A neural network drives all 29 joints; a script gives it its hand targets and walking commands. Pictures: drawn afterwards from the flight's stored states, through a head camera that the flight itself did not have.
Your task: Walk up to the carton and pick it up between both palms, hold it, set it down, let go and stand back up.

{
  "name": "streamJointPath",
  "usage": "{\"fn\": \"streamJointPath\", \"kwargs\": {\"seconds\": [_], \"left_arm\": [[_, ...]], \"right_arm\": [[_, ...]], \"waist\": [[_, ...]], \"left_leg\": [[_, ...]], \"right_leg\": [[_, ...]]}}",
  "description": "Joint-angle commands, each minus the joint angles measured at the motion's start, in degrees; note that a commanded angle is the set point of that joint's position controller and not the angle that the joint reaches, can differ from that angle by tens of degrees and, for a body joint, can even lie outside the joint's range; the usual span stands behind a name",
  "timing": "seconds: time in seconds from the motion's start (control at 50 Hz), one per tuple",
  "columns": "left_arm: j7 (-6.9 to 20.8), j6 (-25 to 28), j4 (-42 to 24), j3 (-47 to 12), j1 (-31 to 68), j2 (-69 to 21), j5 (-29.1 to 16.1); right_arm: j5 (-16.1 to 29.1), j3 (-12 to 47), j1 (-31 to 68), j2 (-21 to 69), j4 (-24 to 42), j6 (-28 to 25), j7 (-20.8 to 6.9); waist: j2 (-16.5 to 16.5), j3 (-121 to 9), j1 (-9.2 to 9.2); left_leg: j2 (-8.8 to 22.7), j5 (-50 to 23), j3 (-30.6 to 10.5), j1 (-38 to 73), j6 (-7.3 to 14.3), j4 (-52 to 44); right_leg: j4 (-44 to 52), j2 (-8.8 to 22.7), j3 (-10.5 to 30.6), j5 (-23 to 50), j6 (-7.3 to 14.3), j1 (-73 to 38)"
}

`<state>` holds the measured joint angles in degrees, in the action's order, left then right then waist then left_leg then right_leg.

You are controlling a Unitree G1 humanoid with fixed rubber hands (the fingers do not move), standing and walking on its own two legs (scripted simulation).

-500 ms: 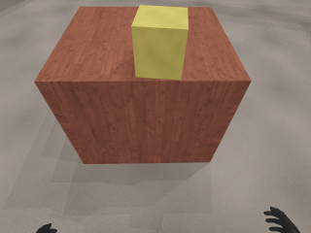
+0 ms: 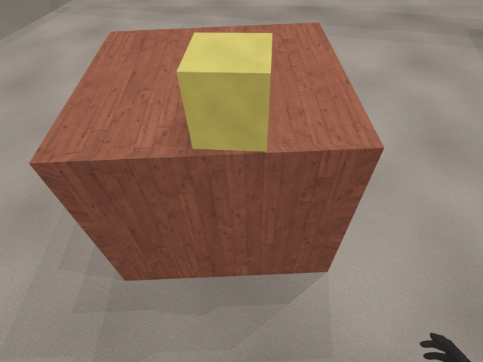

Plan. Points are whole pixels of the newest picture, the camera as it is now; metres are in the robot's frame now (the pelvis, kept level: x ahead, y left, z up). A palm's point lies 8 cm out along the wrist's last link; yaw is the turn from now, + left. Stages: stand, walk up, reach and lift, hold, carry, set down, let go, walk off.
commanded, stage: walk up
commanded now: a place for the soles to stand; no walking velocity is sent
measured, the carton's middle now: (231, 93) +0.70 +0.03 +0.07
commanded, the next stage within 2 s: none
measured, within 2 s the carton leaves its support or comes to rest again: neither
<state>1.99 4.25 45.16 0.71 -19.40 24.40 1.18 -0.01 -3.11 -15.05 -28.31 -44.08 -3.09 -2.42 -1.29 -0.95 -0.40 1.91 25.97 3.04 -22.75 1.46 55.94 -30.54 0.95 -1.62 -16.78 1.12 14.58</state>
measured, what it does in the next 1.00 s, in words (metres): walks ahead: left foot, then right foot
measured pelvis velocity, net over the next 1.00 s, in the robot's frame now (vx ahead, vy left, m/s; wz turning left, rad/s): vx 0.26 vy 0.05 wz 0.02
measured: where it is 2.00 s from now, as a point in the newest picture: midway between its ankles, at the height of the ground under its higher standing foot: (242, 349)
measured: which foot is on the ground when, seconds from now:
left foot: up 0.00-0.20, down 0.22-0.56, up 0.58-0.84, down 0.86-1.00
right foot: down 0.00-0.24, up 0.26-0.52, down 0.54-0.88, up 0.90-1.00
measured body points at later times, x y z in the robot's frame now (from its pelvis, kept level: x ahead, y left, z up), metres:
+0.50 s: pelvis +0.13 +0.02 +0.00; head +0.14 +0.02 +0.45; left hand +0.20 +0.34 -0.11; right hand +0.22 -0.33 -0.09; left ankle +0.14 +0.14 -0.74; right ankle +0.17 -0.12 -0.72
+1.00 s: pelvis +0.26 +0.05 -0.01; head +0.26 +0.06 +0.44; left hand +0.31 +0.36 -0.12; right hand +0.36 -0.29 -0.08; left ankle +0.30 +0.15 -0.74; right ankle +0.22 -0.10 -0.70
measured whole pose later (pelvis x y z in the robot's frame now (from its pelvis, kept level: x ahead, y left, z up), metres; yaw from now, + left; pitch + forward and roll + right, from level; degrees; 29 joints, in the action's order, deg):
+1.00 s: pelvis +0.26 +0.05 -0.01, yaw +1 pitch -2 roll -1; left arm 0.4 2.1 44.4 0.7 -19.8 24.5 0.0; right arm 0.0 -3.1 -16.5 -26.2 -44.3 -3.3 -0.3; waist 1.0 2.2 -0.6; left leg 1.9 15.4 3.0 -18.4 1.7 35.4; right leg -52.5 2.3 -0.5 -30.3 0.7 18.6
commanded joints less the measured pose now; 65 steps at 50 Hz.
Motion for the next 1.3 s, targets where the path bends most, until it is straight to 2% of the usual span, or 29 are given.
{"fn": "streamJointPath", "kwargs": {"seconds": [0.0,0.12,0.18,0.2,0.22,0.24,0.26,0.3,0.36,0.46,0.5,0.52,0.54,0.56,0.58,0.66,0.76,0.82,0.84,0.88,0.9,0.92,1.0,1.08,1.12,1.16,1.18,1.22,1.28], "left_arm": [[-1.22,1.45,-2.82,6.7,-4.9,14.46,-1.14],[-0.7,0.47,-3.73,6.28,-3.61,15.57,-1.24],[-0.49,-0.24,-4.87,5.7,0.88,14.93,-1.2],[-0.49,-0.04,-5.42,4.9,0.2,12.41,-1.37],[-0.37,0.25,-5.7,3.7,-0.71,8.83,-1.18],[-0.54,0.05,-6.99,2.92,-0.71,6.73,-1.33],[-1.22,-0.68,-6.73,4.52,0.32,12.68,0.11],[-0.57,-0.38,-5.29,4.86,0.48,14.33,-0.69],[0.48,0.14,-3.58,4.66,-1.73,11.96,-1.46],[0.62,0.76,-3.44,4.55,-1.67,9.6,-0.53],[-0.4,1.61,-0.63,5.15,-6.75,10.63,-0.34],[-1.18,2.08,0.36,6.32,-9.8,13.0,0.15],[-1.83,2.08,0.61,7.68,-14.27,16.37,0.81],[-2.19,2.03,-1.01,8.96,-14.02,22.38,0.42],[-1.95,2.05,-1.47,8.66,-11.19,21.8,0.07],[-1.55,1.93,-2.95,6.91,-4.27,16.85,-0.63],[-0.7,0.42,-3.16,6.6,-3.13,16.32,-0.81],[-0.88,-0.93,-3.45,4.88,0.36,13.37,-1.36],[-1.12,-0.99,-3.68,4.17,-1.42,10.46,-1.78],[-1.32,-1.77,-4.71,2.6,0.07,5.76,-1.6],[-2.35,-3.28,-2.97,3.48,-0.84,10.97,-1.24],[-2.33,-3.36,-2.48,4.09,-1.37,13.15,-0.99],[-1.71,-2.61,-2.05,3.82,0.65,8.74,-1.06],[-2.49,-2.25,-1.32,3.44,1.36,8.42,-1.86],[-2.85,-2.01,-0.22,3.32,-0.6,7.81,-1.65],[-3.34,-1.57,1.01,3.85,-3.18,9.87,-0.2],[-3.24,-1.56,0.35,4.51,0.76,13.07,0.21],[-2.51,-1.85,-0.78,4.23,7.91,15.37,-0.66],[-2.03,-2.3,-0.42,3.18,8.54,12.34,-0.21]], "right_arm": [[-0.85,-2.33,1.1,-7.03,4.67,-1.05,-0.16],[-0.47,-1.84,7.03,-5.25,4.88,-1.04,-0.92],[-0.94,-2.84,-1.97,-5.96,1.92,-1.83,-0.04],[-1.19,-3.85,-8.11,-8.12,0.32,-2.29,0.53],[-2.12,-5.01,-12.81,-10.95,-0.52,-2.29,0.99],[-2.24,-5.97,-12.8,-15.74,1.43,-2.4,1.5],[-1.18,-6.57,-8.52,-18.25,2.21,-2.0,1.13],[-0.55,-5.15,-3.39,-14.51,2.77,-1.59,0.98],[-0.71,-4.2,-2.38,-11.78,2.81,-1.99,0.91],[-0.97,-4.79,-2.29,-13.17,4.21,-0.9,-0.28],[-0.83,-3.89,-0.13,-10.95,4.88,-0.06,-0.26],[-0.95,-2.49,-0.87,-7.25,5.24,-0.13,-0.32],[-1.02,-1.01,0.32,-3.04,7.25,-0.64,-0.53],[-1.09,-1.08,2.77,-4.46,7.43,0.3,-0.24],[-1.21,-2.47,2.56,-9.29,5.59,0.66,0.16],[-0.72,-3.14,-0.95,-8.28,3.14,-0.18,-0.69],[-0.53,-2.27,0.84,-5.64,3.64,-0.76,-0.45],[-0.69,-2.32,-5.01,-5.43,0.77,-1.92,1.34],[-1.23,-2.71,-7.65,-6.02,-0.42,-2.04,2.06],[-1.7,-4.06,-7.96,-13.17,0.12,-2.11,2.92],[-0.99,-4.97,-6.45,-17.28,0.8,-1.66,2.8],[-0.31,-4.69,-2.75,-15.72,1.6,-1.38,2.62],[-0.99,-3.01,-3.31,-11.34,1.48,-1.43,3.19],[-0.67,-2.81,-2.72,-9.89,1.86,-0.72,3.3],[0.01,-2.41,0.87,-9.93,2.9,-0.06,3.63],[0.79,-1.27,3.46,-8.01,3.39,0.48,3.38],[0.83,-0.48,3.07,-5.15,3.91,0.42,3.3],[0.94,-0.72,1.79,-5.25,0.97,1.41,3.21],[-0.37,-1.34,3.57,-6.45,-0.16,0.86,2.73]], "waist": [[8.27,0.71,-1.52],[12.17,4.91,-3.4],[6.54,1.03,2.5],[2.17,-5.28,5.12],[-5.22,-8.89,7.0],[-13.27,-7.9,6.88],[-9.04,-2.41,6.15],[-2.32,8.06,2.41],[-6.21,10.77,1.89],[-10.71,2.61,2.98],[-2.96,0.18,-1.1],[3.57,-3.54,-3.17],[12.71,-4.27,-5.75],[10.94,-2.31,-6.5],[4.19,1.61,-4.67],[7.46,6.35,-1.48],[12.01,2.38,-3.27],[8.16,-2.97,0.38],[2.71,-6.61,1.33],[-11.61,-3.53,1.84],[-11.37,-1.16,3.21],[-7.59,4.43,1.7],[-6.38,7.18,1.93],[-8.11,-2.28,2.66],[-7.56,-1.93,0.23],[-4.04,-4.58,-1.22],[2.19,-1.1,0.05],[6.55,1.96,1.67],[6.57,2.15,1.93]], "left_leg": [[2.44,-2.96,-3.46,-15.8,-0.7,-2.23],[0.74,-11.25,1.06,-5.6,-0.81,-17.75],[-2.77,-17.72,4.16,11.46,0.93,-30.94],[-1.72,-18.88,1.14,24.83,2.63,-31.89],[5.71,-11.7,-8.89,36.18,5.51,-31.73],[18.42,7.02,-33.09,36.26,10.27,-40.71],[23.16,19.81,-40.48,26.8,15.32,-42.91],[18.88,14.16,-28.39,13.51,13.07,-43.45],[12.06,-6.47,-14.58,8.44,11.36,-41.43],[11.99,-5.0,-10.45,13.18,11.97,-34.75],[8.23,-10.54,-5.33,8.16,8.55,-22.78],[5.41,-10.22,-3.14,-0.41,5.77,-14.08],[-0.79,-1.64,-0.1,-12.23,2.6,-3.69],[-3.22,6.15,-1.27,-21.21,0.6,3.17],[0.76,5.86,-6.44,-21.73,1.1,6.44],[3.25,-3.22,-4.53,-15.02,-0.03,-2.89],[0.51,-6.2,1.15,-4.18,-1.5,-18.08],[-2.49,-21.23,3.79,9.9,-0.77,-31.71],[-1.79,-25.55,2.05,18.77,0.83,-31.28],[15.73,-15.04,-26.87,24.0,6.78,-37.45],[21.76,-0.6,-30.24,14.86,11.39,-40.49],[21.62,2.78,-30.62,11.67,13.29,-40.62],[13.7,-30.8,-14.54,11.03,11.04,-34.11],[12.95,-52.72,-11.38,19.02,10.86,-24.18],[10.97,-54.57,-7.01,14.81,8.76,-19.56],[9.0,-34.77,-6.18,6.91,5.02,-16.84],[5.26,-24.18,-4.62,-0.23,2.61,-17.29],[0.05,-1.42,-1.55,7.76,-0.09,-17.12],[3.03,-6.29,-4.38,11.54,1.72,-24.92]], "right_leg": [[8.68,13.01,13.11,30.85,10.79,-18.24],[8.73,10.55,8.1,20.61,9.63,-8.69],[-3.72,8.73,3.84,24.41,7.19,-1.73],[-14.32,5.75,1.91,24.78,5.11,3.5],[-23.09,3.04,1.19,12.0,3.53,14.6],[-31.53,-3.74,-0.79,-12.55,0.99,27.08],[-36.62,0.18,5.32,-16.56,1.33,27.47],[-33.32,3.31,6.29,-12.0,0.95,24.51],[-22.58,3.7,2.31,-6.73,-0.15,18.25],[-3.86,2.0,-2.4,-5.49,-0.75,9.6],[6.65,-1.9,-5.55,5.52,0.05,-2.73],[6.64,-0.08,-0.81,5.0,0.94,-15.24],[12.11,10.69,16.86,-5.16,4.18,-22.88],[18.19,22.61,36.78,-20.82,9.73,-21.66],[18.58,24.19,38.16,-27.93,12.31,-16.29],[16.45,14.54,17.07,-7.66,10.79,-6.62],[9.46,11.45,7.04,5.68,10.6,-7.74],[-7.13,8.72,1.58,24.5,6.58,-5.86],[-12.1,7.52,0.76,23.58,4.57,-0.54],[-22.79,-1.1,-1.66,-14.96,-0.14,18.91],[-25.98,1.43,4.22,-19.67,0.27,16.63],[-28.79,1.97,4.38,-17.46,0.66,18.29],[-19.29,3.41,1.95,-10.73,-0.45,15.05],[-10.69,0.79,-0.45,-7.86,-0.66,9.29],[-2.31,-0.29,-1.64,1.22,0.19,3.67],[2.74,1.65,1.13,13.32,1.99,-5.36],[3.8,7.28,7.75,17.24,3.54,-5.75],[7.24,15.22,15.47,8.13,9.23,6.73],[6.0,8.48,8.7,-2.64,4.51,10.96]]}}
